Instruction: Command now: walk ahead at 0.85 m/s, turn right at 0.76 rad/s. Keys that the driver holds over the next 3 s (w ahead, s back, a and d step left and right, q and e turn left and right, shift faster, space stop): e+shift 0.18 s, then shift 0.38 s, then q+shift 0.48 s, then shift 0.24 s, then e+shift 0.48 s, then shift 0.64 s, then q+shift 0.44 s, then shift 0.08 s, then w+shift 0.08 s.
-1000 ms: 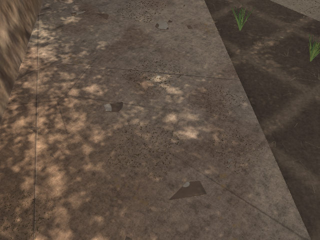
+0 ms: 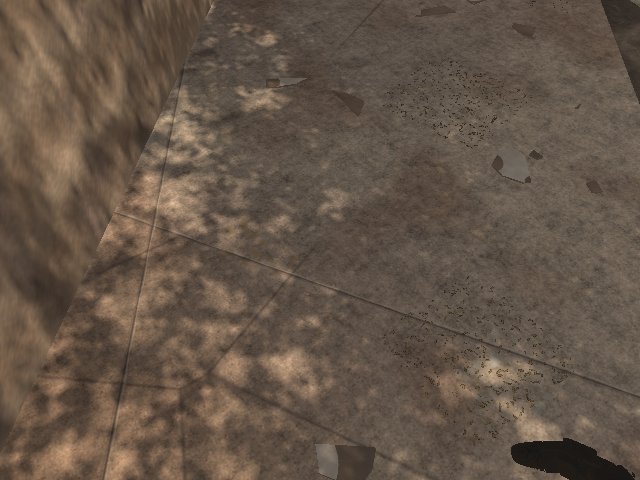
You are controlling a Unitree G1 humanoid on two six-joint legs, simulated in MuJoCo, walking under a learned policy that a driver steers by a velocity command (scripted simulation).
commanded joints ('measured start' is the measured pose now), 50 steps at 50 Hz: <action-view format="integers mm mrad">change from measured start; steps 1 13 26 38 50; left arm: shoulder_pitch -72 72 -313 -456 -468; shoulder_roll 170 114 116 134 73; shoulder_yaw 39 4 -2 20 35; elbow -89 -248 -386 -398 -389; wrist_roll -6 -53 -10 10 23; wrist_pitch -40 44 59 57 65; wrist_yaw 2 39 18 59 54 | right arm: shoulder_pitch -81 189 100 276 318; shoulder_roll -97 -201 -236 -193 -409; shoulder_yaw -8 -94 -100 -118 -196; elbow -100 -90 78 111 -7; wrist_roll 13 45 79 88 50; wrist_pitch -1 -10 18 125 126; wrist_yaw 3 -22 -7 -50 -20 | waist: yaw -59 -96 -55 -109 -106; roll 14 177 89 -149 389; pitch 129 -539 -186 -104 -75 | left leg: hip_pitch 111 1007 358 35 546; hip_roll -25 393 154 -25 265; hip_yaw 117 -604 -12 80 -459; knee -303 -644 -803 51 -756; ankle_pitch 185 518 612 -201 619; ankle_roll -59 344 223 -92 301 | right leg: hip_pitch -282 -581 -142 -56 -566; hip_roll -194 -166 -219 -509 -211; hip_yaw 275 112 -16 57 -230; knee -280 1187 227 -132 592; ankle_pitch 399 -346 106 348 -428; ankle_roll -134 246 181 -73 257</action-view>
